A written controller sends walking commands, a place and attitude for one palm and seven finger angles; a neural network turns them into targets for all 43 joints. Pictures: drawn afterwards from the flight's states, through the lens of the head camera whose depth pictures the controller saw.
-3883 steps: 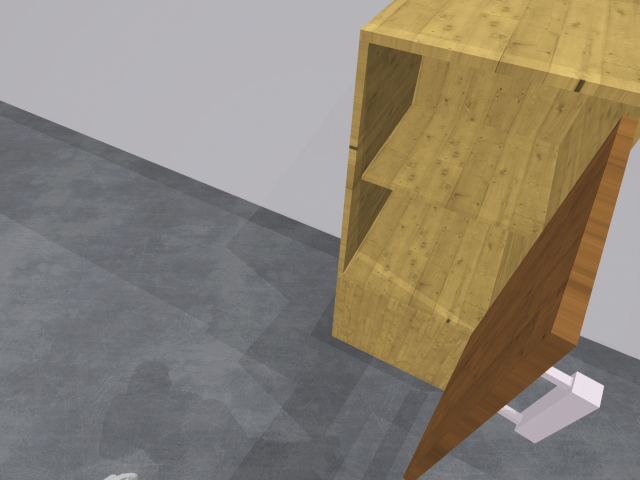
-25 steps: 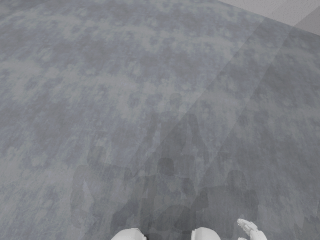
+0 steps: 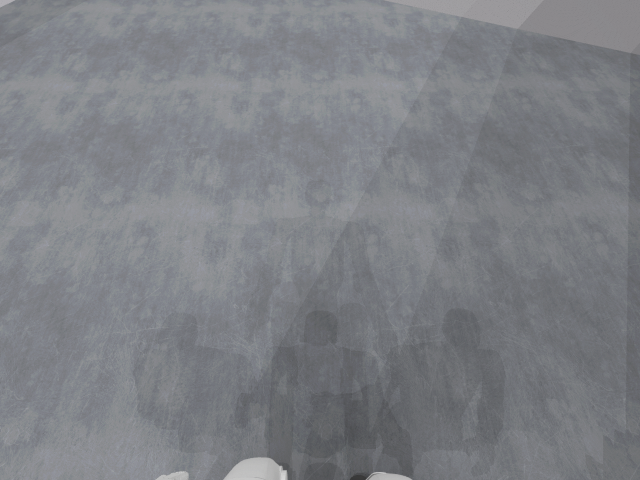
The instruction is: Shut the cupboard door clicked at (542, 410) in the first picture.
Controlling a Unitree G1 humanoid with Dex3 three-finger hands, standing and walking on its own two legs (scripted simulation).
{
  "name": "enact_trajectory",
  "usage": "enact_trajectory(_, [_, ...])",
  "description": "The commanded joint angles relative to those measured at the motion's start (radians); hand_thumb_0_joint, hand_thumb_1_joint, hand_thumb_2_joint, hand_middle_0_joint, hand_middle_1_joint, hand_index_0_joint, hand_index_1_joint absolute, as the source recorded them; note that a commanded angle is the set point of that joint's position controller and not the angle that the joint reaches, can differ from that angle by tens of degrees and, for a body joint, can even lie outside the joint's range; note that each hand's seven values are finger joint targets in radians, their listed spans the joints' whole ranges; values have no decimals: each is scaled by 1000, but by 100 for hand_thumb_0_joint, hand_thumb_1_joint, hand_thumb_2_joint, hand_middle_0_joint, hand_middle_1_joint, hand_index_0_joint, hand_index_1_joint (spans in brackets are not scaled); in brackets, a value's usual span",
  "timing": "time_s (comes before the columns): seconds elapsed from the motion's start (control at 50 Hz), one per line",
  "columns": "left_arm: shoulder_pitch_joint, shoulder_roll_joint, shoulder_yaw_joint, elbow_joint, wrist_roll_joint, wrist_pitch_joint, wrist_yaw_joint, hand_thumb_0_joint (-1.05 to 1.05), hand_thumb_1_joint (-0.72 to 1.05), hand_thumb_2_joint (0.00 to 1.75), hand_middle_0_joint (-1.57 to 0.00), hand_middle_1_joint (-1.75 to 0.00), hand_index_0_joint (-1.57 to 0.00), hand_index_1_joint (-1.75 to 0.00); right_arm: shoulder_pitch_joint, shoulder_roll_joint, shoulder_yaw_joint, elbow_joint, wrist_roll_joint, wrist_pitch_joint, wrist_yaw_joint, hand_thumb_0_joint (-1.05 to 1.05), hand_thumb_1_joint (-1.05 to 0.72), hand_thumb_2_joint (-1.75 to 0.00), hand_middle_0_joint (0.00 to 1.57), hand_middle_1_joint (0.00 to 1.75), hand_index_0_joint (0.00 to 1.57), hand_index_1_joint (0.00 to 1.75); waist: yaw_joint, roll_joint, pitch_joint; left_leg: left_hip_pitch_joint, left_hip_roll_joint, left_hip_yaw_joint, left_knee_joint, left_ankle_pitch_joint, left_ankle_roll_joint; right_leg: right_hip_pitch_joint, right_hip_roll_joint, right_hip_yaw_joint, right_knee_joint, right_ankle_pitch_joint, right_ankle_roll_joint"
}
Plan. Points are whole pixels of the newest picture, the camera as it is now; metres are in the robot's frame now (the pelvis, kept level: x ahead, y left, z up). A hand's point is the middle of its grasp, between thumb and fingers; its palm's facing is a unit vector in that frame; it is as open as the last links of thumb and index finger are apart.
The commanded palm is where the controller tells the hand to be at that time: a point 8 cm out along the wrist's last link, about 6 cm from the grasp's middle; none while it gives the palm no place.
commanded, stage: turn to face it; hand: left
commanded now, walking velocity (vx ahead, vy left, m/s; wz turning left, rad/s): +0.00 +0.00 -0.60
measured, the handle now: out of the picture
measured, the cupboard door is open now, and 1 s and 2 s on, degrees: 2 2 2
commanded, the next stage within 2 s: none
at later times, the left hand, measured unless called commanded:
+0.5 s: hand (192, 411) +0.22 +0.20 -0.15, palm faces -0.27 -0.92 -0.28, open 7.4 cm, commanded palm none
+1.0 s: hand (240, 356) +0.31 +0.14 -0.16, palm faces -0.56 -0.80 -0.20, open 7.4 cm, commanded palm none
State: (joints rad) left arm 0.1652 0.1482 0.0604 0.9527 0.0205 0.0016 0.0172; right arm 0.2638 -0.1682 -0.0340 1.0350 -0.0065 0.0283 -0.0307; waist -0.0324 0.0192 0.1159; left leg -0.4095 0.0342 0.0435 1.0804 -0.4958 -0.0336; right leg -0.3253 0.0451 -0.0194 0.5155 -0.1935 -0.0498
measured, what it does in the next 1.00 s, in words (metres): walks ahead, turning right: left foot, then right foot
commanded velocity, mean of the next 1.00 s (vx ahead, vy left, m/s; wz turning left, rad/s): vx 0.00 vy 0.00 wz -0.60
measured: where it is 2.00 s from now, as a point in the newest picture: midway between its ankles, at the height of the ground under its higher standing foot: outside the picture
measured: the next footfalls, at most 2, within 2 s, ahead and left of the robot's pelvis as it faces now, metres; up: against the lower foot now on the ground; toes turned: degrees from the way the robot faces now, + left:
left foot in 0.18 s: +0.10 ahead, +0.15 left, +0.00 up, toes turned -4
right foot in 0.50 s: +0.06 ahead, -0.11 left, +0.00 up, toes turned -23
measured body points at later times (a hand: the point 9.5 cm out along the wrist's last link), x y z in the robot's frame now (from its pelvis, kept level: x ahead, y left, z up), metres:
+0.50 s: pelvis +0.06 +0.01 -0.01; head +0.10 +0.00 +0.44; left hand +0.24 +0.25 -0.13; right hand +0.07 -0.26 -0.15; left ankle +0.06 +0.16 -0.73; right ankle +0.02 -0.10 -0.74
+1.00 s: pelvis +0.10 +0.03 +0.01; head +0.15 +0.02 +0.45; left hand +0.34 +0.19 -0.14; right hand +0.00 -0.21 -0.12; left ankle +0.17 +0.12 -0.73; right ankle +0.00 -0.06 -0.66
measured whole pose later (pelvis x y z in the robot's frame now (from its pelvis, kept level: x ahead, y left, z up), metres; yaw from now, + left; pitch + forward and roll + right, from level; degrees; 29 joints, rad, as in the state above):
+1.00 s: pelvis +0.10 +0.03 +0.01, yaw -36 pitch +0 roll -3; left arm 0.13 0.27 0.09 0.87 0.02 0.08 -0.05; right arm 0.23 -0.21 -0.01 0.87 -0.03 0.02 -0.02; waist 0.00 -0.01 0.10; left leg -0.26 0.14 0.16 0.54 -0.27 0.00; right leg -0.45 -0.01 -0.04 1.02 -0.49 0.04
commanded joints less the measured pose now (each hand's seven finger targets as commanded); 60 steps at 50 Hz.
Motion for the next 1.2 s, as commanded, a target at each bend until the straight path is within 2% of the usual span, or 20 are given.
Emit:
enact_trajectory(0.0, [31,186,52,-71,9,-2,10,0,90,90,-20,-30,-20,-30,23,-52,-16,-101,-10,-8,0,0,-90,-90,20,30,20,30,16,-106,-186,-6,24,-28,-141,64,-19,75,-262,274,-178,327,-151])
enact_trajectory(0.12, [-18,201,62,-102,0,23,-9,0,90,90,-20,-30,-20,-30,59,-101,-27,-135,-3,-28,-6,0,-90,-90,20,30,20,30,-20,-134,-179,274,3,-23,-597,250,-15,-77,-167,299,-76,104,-50])
enact_trajectory(0.16, [-13,122,45,-147,-14,26,-26,0,90,90,-20,-30,-20,-30,73,-263,-53,-163,-25,-42,-16,0,-90,-90,20,30,20,30,-27,254,-163,352,362,-380,-803,306,136,-269,34,77,233,-272,54])
enact_trajectory(0.18, [-25,150,49,-162,-7,23,-32,0,90,90,-20,-30,-20,-30,52,-278,-56,-186,-28,-36,-14,0,-90,-90,20,30,20,30,-29,204,-136,262,456,-426,-829,318,221,-256,-8,46,423,-390,66])
enact_trajectory(0.28, [-16,144,45,-147,-4,43,-55,0,90,90,-20,-30,-20,-30,-73,-231,-42,-225,-32,-34,-14,0,-90,-90,20,30,20,30,25,144,-139,288,308,-71,-699,731,172,-196,-77,-11,479,-292,98])
enact_trajectory(0.42, [24,166,40,-158,2,31,-60,0,90,90,-20,-30,-20,-30,-65,-269,-66,-216,-21,-15,4,0,-90,-90,20,30,20,30,32,169,-159,274,283,59,-537,673,94,50,-27,-112,55,-60,66])
enact_trajectory(0.44, [84,198,47,-142,3,24,-57,0,90,90,-20,-30,-20,-30,-77,-264,-67,-222,-16,-15,8,0,-90,-90,20,30,20,30,68,107,-186,207,249,89,-424,606,55,176,-51,-74,-60,66,48])
enact_trajectory(0.46, [151,295,65,-126,13,11,-45,0,90,90,-20,-30,-20,-30,-91,-211,-58,-251,-4,-15,14,0,-90,-90,20,30,20,30,99,-126,-225,8,148,156,-221,346,-6,355,-243,179,-122,336,-25])
enact_trajectory(0.48, [198,365,75,-105,5,7,-32,0,90,90,-20,-30,-20,-30,-155,-165,-39,-297,-1,-10,13,0,-90,-90,20,30,20,30,128,-281,-193,-184,29,98,-18,-160,-40,373,-432,402,-139,663,-152])
enact_trajectory(0.5, [212,368,79,-109,0,14,-19,0,90,90,-20,-30,-20,-30,-198,-166,-32,-309,-4,-2,1,0,-90,-90,20,30,20,30,138,-216,-180,-245,48,-32,76,-150,-31,362,-425,410,-121,673,-191])
enact_trajectory(0.72, [-32,293,61,-159,4,34,-17,0,90,90,-20,-30,-20,-30,-18,-161,-29,-229,2,-15,8,0,-90,-90,20,30,20,30,-4,-168,-168,145,-4,3,-506,218,-33,46,-215,295,-39,253,-69])
enact_trajectory(0.74, [-34,265,56,-169,-5,39,-19,0,90,90,-20,-30,-20,-30,25,-194,-33,-217,-3,-26,3,0,-90,-90,20,30,20,30,-20,-96,-188,260,37,-33,-647,286,-19,-35,-164,263,25,158,-23])
enact_trajectory(0.78, [4,183,36,-202,-13,41,-32,0,90,90,-20,-30,-20,-30,74,-350,-57,-229,-24,-34,-6,0,-90,-90,20,30,20,30,-24,297,-212,347,454,-425,-787,470,182,-239,8,37,452,-458,74])
enact_trajectory(0.88, [-41,178,42,-167,-5,55,-58,0,90,90,-20,-30,-20,-30,-38,-256,-34,-243,-29,-34,-13,0,-90,-90,20,30,20,30,22,157,-134,261,320,-111,-722,657,169,-210,-82,17,613,-308,102])
enact_trajectory(1.02, [-85,149,29,-184,-2,51,-63,0,90,90,-20,-30,-20,-30,24,-273,-56,-196,-26,-23,-1,0,-90,-90,20,30,20,30,-14,197,-160,300,337,8,-668,641,152,-66,-50,-80,270,-263,82])
enact_trajectory(1.08, [-9,169,36,-164,-1,42,-58,0,90,90,-20,-30,-20,-30,-12,-282,-65,-197,-19,-17,6,0,-90,-90,20,30,20,30,36,172,-168,222,313,75,-555,553,88,110,-38,-98,10,-60,59])
enact_trajectory(1.1, [54,217,46,-143,3,34,-52,0,90,90,-20,-30,-20,-30,-16,-263,-65,-204,-12,-15,11,0,-90,-90,20,30,20,30,67,69,-189,125,269,108,-434,440,37,250,-89,-27,-108,40,33])
enact_trajectory(1.12, [103,331,65,-132,14,17,-37,0,90,90,-20,-30,-20,-30,-26,-176,-47,-240,-6,-11,19,0,-90,-90,20,30,20,30,93,-261,-193,-132,126,185,-202,4,-33,407,-348,312,-200,269,-60])
enact_trajectory(1.14, [149,376,69,-117,-2,20,-25,0,90,90,-20,-30,-20,-30,-98,-177,-37,-273,-8,2,13,0,-90,-90,20,30,20,30,128,-276,-168,-209,68,62,-16,-160,-42,309,-455,412,-190,450,-155])
enact_trajectory(1.18, [61,334,66,-133,1,24,-7,0,90,90,-20,-30,-20,-30,-121,-182,-39,-265,-6,6,2,0,-90,-90,20,30,20,30,82,-301,-125,-274,84,-50,101,-65,-38,242,-381,396,-189,319,-172])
